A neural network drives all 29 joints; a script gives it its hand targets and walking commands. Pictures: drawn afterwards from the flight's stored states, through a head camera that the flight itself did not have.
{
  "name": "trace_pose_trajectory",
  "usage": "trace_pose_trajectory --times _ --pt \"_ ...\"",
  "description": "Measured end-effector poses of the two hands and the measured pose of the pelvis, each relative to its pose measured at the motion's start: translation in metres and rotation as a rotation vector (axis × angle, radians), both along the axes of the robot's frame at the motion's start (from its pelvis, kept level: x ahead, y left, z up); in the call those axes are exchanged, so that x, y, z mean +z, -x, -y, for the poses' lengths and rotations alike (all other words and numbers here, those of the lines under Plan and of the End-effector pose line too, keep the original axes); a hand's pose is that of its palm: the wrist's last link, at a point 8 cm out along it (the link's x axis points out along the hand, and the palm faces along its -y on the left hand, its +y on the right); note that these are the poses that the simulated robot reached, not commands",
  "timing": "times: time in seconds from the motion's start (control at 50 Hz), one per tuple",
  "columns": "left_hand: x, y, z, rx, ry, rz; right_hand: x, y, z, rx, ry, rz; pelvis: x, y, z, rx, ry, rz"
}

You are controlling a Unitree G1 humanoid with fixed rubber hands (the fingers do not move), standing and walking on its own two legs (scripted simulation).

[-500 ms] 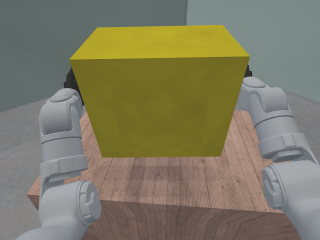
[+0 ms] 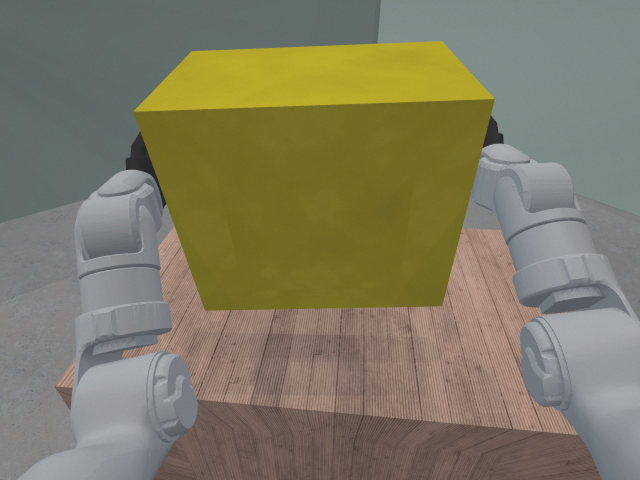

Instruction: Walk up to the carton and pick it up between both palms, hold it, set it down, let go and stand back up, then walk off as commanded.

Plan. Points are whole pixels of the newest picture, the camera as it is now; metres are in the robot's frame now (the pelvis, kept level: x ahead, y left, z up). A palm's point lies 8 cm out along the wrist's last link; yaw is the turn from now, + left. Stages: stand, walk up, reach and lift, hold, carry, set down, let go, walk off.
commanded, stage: hold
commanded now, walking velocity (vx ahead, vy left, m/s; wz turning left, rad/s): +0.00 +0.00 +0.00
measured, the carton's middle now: (319, 180) +0.39 +0.01 +0.26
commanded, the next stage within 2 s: none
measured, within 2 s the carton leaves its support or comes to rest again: neither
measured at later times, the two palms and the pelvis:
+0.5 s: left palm (153, 185) +0.36 +0.20 +0.27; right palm (488, 171) +0.37 -0.19 +0.28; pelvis +0.00 +0.00 +0.00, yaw +0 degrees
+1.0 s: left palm (155, 183) +0.36 +0.20 +0.27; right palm (491, 168) +0.37 -0.19 +0.28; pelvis +0.00 +0.00 +0.00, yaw +1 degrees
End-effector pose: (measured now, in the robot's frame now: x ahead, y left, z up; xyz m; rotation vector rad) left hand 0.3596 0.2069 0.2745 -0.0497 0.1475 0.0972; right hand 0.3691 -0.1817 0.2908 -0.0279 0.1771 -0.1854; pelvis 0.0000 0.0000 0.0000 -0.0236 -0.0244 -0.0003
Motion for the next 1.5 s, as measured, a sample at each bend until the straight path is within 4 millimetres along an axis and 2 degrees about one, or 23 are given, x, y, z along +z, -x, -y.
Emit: trace_pose_trajectory --times 0.18,0.42,0.84,1.1,1.32,1.5 --pt "-0.006 -0.005 0.004 -0.01 0.006 -0.013 -0.003 -0.001 0.004 -0.008 0.017 -0.014 0.0 -0.005 -0.002 -0.003 0.002 0.007" --pt "-0.003 -0.002 0.005 -0.005 -0.019 0.002 -0.012 0.0 0.006 -0.002 -0.001 -0.001 0.0 -0.006 -0.004 0.007 0.005 0.011" --pt "-0.003 -0.002 0.003 0.004 -0.003 -0.004 -0.009 -0.002 0.004 0.004 -0.005 -0.008 0.0 0.0 0.003 0.012 0.0 -0.004" --pt "0.001 0.0 0.008 -0.008 -0.005 0.008 -0.007 0.005 0.009 -0.009 -0.01 0.002 0.0 -0.002 -0.001 0.006 0.001 0.01" --pt "0.003 0.004 0.0 0.011 -0.009 0.005 -0.002 0.001 0.001 0.011 -0.004 -0.001 0.0 0.0 -0.001 0.006 0.0 0.006" --pt "0.0 -0.004 0.002 -0.006 0.005 -0.009 0.0 0.0 0.002 -0.004 0.03 -0.017 0.0 0.001 0.001 0.008 -0.001 -0.002"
